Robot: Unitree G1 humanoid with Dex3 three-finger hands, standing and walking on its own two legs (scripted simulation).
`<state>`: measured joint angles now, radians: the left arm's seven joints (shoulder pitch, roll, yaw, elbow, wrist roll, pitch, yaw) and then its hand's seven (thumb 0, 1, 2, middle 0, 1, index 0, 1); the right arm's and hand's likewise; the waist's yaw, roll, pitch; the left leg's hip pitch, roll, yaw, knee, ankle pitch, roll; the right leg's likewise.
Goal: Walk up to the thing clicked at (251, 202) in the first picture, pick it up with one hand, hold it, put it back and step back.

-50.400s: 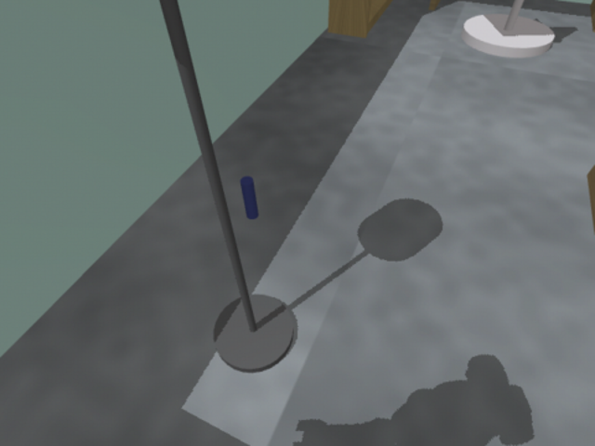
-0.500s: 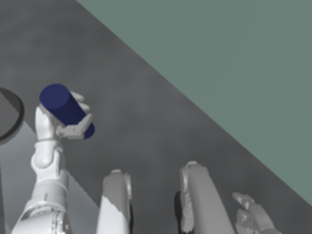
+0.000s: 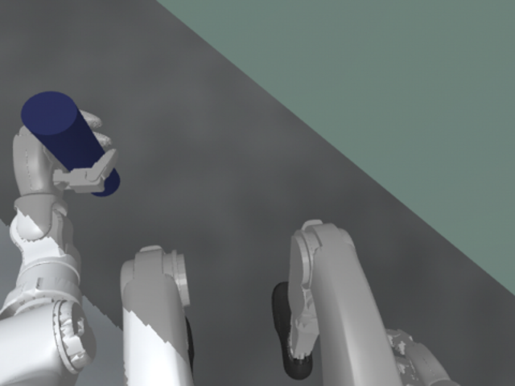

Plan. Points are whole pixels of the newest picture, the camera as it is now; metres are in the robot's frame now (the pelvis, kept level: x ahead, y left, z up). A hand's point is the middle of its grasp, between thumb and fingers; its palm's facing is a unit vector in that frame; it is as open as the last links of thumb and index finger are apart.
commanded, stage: crouch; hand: left
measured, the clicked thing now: (82, 154) +0.47 +0.22 -0.05
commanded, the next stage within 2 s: lower in 0.58 s
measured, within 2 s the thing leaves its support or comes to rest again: neither
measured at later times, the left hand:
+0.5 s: hand (103, 165) +0.48 +0.21 -0.12, palm faces +0.02 -1.00 -0.02, open 7.4 cm
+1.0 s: hand (119, 178) +0.48 +0.20 -0.18, palm faces +0.01 -1.00 +0.00, open 7.4 cm
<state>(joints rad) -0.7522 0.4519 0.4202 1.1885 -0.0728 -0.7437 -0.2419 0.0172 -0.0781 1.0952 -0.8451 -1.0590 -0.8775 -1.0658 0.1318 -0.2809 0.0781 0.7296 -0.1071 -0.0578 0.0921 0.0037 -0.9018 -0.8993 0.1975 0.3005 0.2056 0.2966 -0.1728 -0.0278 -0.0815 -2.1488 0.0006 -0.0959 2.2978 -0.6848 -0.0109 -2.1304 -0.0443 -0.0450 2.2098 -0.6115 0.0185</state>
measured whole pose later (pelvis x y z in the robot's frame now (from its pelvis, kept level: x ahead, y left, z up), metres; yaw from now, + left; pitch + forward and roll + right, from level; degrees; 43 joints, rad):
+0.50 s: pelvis +0.01 +0.00 -0.04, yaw -3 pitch +28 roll -9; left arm -0.74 0.52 0.43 1.17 -0.06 -0.76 -0.24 0.02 -0.08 1.10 -0.85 -1.06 -0.88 -1.06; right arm 0.07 -0.33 0.15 0.70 -0.16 -0.02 0.12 0.00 -0.91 -0.90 0.20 0.30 0.21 0.30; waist -0.21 -0.05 0.02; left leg -2.25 -0.01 -0.15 2.46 -0.71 -0.01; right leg -2.20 -0.04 -0.09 2.32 -0.62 0.03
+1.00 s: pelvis +0.00 +0.01 -0.06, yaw -6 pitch +24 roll -12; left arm -0.74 0.62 0.44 1.27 -0.05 -0.85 -0.19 0.02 -0.08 1.10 -0.85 -1.05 -0.88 -1.06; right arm 0.01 -0.34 0.27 0.66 -0.22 0.01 0.15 0.00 -0.91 -0.90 0.20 0.30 0.21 0.30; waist -0.26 -0.12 0.14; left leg -2.26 -0.01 -0.21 2.54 -0.71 -0.01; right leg -2.19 -0.02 -0.13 2.36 -0.60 0.05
